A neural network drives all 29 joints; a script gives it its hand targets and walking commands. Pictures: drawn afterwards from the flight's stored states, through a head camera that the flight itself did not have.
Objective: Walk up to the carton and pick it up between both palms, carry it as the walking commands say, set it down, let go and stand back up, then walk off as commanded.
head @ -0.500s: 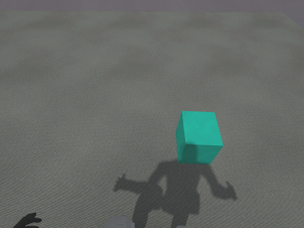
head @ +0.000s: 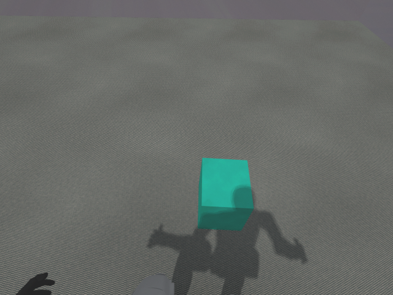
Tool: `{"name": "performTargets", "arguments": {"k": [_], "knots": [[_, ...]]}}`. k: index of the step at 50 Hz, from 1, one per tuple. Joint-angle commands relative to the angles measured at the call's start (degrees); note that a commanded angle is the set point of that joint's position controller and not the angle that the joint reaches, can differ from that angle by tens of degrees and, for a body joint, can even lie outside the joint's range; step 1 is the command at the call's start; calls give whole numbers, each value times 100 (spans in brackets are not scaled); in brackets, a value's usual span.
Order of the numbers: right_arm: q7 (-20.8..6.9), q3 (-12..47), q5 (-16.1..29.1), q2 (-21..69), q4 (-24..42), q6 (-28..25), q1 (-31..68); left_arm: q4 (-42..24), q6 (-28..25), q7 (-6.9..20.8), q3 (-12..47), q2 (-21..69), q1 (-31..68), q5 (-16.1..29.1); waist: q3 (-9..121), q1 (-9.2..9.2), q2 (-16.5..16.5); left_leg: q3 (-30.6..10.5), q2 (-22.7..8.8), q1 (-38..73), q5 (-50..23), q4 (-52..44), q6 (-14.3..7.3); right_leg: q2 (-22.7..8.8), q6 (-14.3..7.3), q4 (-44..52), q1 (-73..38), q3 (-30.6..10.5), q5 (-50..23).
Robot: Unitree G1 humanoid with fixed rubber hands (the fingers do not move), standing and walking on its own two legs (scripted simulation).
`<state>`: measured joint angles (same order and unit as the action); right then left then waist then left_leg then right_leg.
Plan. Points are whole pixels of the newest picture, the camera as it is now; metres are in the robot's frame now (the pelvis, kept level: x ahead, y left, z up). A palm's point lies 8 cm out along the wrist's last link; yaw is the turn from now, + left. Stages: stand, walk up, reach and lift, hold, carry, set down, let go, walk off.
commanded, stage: walk up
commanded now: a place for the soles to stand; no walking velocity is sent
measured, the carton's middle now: (222, 194) +0.65 -0.09 -0.61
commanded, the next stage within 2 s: none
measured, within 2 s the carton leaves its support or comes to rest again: neither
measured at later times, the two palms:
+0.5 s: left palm (114, 268) +0.17 +0.19 -0.08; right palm out of the picture +0.17 -0.50 -0.09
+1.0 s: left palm (104, 265) +0.17 +0.21 -0.07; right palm out of the picture +0.28 -0.45 -0.07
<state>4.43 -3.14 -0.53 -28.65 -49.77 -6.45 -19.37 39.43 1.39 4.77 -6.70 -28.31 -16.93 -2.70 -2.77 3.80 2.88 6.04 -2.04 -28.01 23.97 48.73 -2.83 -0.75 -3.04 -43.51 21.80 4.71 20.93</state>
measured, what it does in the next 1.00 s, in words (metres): steps to the right: left foot, then right foot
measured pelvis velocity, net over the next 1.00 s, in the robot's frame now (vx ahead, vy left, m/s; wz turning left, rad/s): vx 0.10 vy -0.14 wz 0.14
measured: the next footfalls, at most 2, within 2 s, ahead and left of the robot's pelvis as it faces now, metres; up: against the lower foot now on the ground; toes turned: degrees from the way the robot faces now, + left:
left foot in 0.02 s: +0.12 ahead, +0.09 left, +0.00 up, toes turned +6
right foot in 0.32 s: +0.18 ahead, -0.27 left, +0.00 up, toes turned -2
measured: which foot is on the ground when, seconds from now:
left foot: up 0.00-0.00, down 0.02-0.32, up 0.34-0.54, down 0.56-1.00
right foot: down 0.00-0.02, up 0.04-0.30, down 0.32-1.00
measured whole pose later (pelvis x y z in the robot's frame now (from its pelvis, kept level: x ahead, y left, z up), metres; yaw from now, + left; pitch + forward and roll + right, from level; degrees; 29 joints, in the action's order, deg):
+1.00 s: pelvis +0.10 -0.14 +0.01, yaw +8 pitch -2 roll -1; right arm -1.2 -1.4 -0.7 -25.8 -56.2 -0.1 -3.6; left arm 55.7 -2.3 -0.9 -1.7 -26.8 -4.9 -0.2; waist -3.1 1.0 -0.7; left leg -3.1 1.4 -19.6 16.7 38.1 -1.0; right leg -4.9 0.7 -36.2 15.7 8.7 18.3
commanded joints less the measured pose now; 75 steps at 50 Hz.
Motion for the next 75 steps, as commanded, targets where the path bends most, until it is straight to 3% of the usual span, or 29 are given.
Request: {"name": "performTargets", "arguments": {"k": [1, 2, 3, 4, 5, 8, 13, 15, 16, 17, 18, 21, 27, 29, 31, 37, 43, 51, 59, 60, 62, 64, 66, 68, 69, 70, 71, 73, 75], "knots": [[116, -467, -60, -1309, -70, -126, -1549, -594, 31, -7, -146, -734, 534, 45, 299, -856, 93, -743, -262, 2681, -806, -1623, -179, -622, -629, 161, 1709, -887, -61], [189, -636, -181, -1895, 53, -165, -1821, -760, -9, -32, -20, -280, 494, 73, 410, -985, -1300, -3030, -1598, 3275, 248, -2473, -517, -68, -150, -1414, 2709, -313, 458], [250, -711, -63, -2304, 286, -160, -1549, -819, 72, -98, -63, -693, 377, -2, 596, -866, -916, -4980, -2867, 2888, 1023, -3123, -1220, -116, 148, -2387, 3148, -993, 1063], [262, -658, 33, -2138, 351, -130, -1107, -730, 107, -119, -174, -1067, 502, -43, 476, -732, -111, -4632, -2718, 2474, 1035, -2951, -1495, -388, 214, -2717, 2891, -1318, 757], [249, -606, 11, -1955, 342, -110, -837, -657, 107, -91, -234, -1062, 404, -45, 201, -546, -98, -4017, -2444, 2086, 641, -2683, -1447, -530, 263, -2770, 2865, -1298, 521], [165, -530, -69, -1689, 417, -108, -429, -361, 107, 17, -307, -949, -114, -46, 12, -310, -819, -2203, -1666, 896, -652, -2293, -1026, -557, 277, -2203, 1853, -993, 94], [-38, -483, -160, -1766, 512, 27, 13, -115, 87, 27, -317, -760, -32, 94, 105, -243, -1620, -1115, -1126, -247, 104, -1918, -797, -90, 269, -596, 104, 49, 198], [-77, -331, -206, -1371, 474, 173, 5, 279, -4, -115, -390, -856, -547, 76, 208, 15, -850, -694, -733, -854, 507, -529, -568, 241, 282, -17, -913, 150, 331], [-64, -204, -200, -984, 523, 208, 7, 306, -68, -192, -399, -1097, -744, 23, 123, 193, 147, -272, -388, -1208, 400, 779, -368, -312, 68, 934, -916, -843, 901], [-37, -124, -62, -694, 743, 217, 163, 132, -162, -257, -474, -1747, -520, 33, 172, 148, 1506, -369, 275, -2019, 1244, 1789, -43, -1891, -617, 2501, -595, -3981, 2011], [16, -202, 15, -1132, 626, 251, 388, 82, -210, -285, -429, -1867, -184, 109, 261, 69, 493, -1422, 48, -1761, 863, 2252, -40, -2152, -990, 2675, -489, -4467, 2038], [-84, -233, -19, -1266, 86, 210, -219, 255, -314, -423, -258, -1423, 482, 196, -59, -383, 433, -1189, -195, -1008, 380, 1514, 97, -1762, -883, 1982, -35, -3011, 1475], [-293, -129, -28, -812, -45, 317, 29, 543, -439, -476, 46, -1167, 662, 283, 273, -460, 784, -535, 151, 929, -511, -710, -99, -1553, -584, 896, 185, -1552, -2050], [-304, -207, -73, -1136, 53, 290, 205, 537, -446, -510, 126, -948, 539, 307, 544, -407, 211, -1359, -270, 1448, -2277, -927, -308, -1294, -249, 476, 370, -1181, -1853], [-368, -158, 26, -1094, 138, 323, 813, 642, -445, -575, 200, -850, 612, 365, 797, -259, -296, -1857, -551, 1027, -2697, -949, -592, -736, 19, 524, -229, -701, -631], [-430, -80, 66, -743, -130, 558, 1045, 958, -488, -654, 127, -1248, 859, 270, 418, -389, 274, -893, 36, 669, -1462, -497, -146, -1709, -630, 1376, -580, -1299, -1541], [-508, -110, 17, -945, -256, 530, 1452, 1124, -408, -629, 277, -881, 1256, 317, 580, -335, -408, -2058, -408, 924, -2107, -1679, -535, -674, 67, 858, -637, -346, -220], [-573, -46, -18, -792, -504, 606, 1838, 1538, -439, -585, 287, -998, 1391, 225, 308, -313, -401, -1705, -123, 709, -1266, -1923, -200, -988, -93, 1770, -948, -523, 77], [-586, 5, -35, -760, -613, 638, 2064, 1808, -415, -552, 351, -779, 1411, 241, 410, -247, -729, -2159, -334, 798, -1062, -2710, -243, -583, 125, 1851, -1380, -224, -146], [-650, -68, -92, -823, -570, 634, 1843, 1776, -482, -534, 278, -923, 1036, 172, 657, -220, -624, -1987, -154, 913, 454, -2693, -294, -573, 6, 1981, -1521, -264, 856], [-717, -79, -128, -746, -492, 650, 2071, 1852, -518, -550, 182, -1118, 805, 126, 79, -79, -391, -1719, 54, 107, 791, -2296, -207, -1009, -244, 2383, -1686, -815, 1445], [-751, -90, -136, -559, -421, 643, 2154, 1875, -567, -592, 98, -1316, 545, 105, -97, -13, 232, -1013, 240, -317, -110, -1149, -33, -1854, -646, 3081, -1993, -1628, 1638], [-785, -142, -125, -597, -378, 601, 1943, 1682, -594, -581, 108, -1349, 854, 88, -118, -199, 229, -921, -167, -95, -125, -1093, 47, -2256, -911, 3095, -1710, -1665, 886], [-762, -184, -135, -536, -501, 521, 1518, 1574, -534, -522, 264, -1063, 1178, 132, 18, -505, 153, -749, -25, 1250, -173, -2166, 6, -1681, -505, 2266, -930, -653, -181], [-715, -221, -146, -706, -552, 491, 1318, 1521, -509, -514, 378, -763, 1210, 171, -2, -617, -355, -1207, 10, 1754, -319, -2660, -71, -1074, -125, 1575, -438, -53, -650], [-675, -279, -170, -1024, -555, 454, 1065, 1416, -477, -512, 437, -521, 1171, 209, 63, -648, -1255, -2688, -781, 2379, -626, -3211, -390, -389, 187, 445, 429, 425, -115], [-651, -330, -139, -1213, -499, 451, 892, 1312, -412, -547, 455, -568, 1175, 254, 157, -703, -1354, -3416, -1353, 2717, -809, -3392, -948, -109, 208, 29, 922, -58, 1281], [-545, -313, -101, -1089, -416, 451, 1002, 1423, -394, -589, 405, -749, 935, 260, 171, -571, -700, -2945, -1439, 2889, -1822, -3044, -1121, -184, 189, -598, 1084, -693, 1126], [-449, -235, -49, -846, -302, 443, 1290, 1527, -416, -588, 407, -719, 636, 319, 223, -401, -841, -2126, -1278, 2602, -3021, -2823, -902, -316, 223, -271, 657, -818, 718]]}}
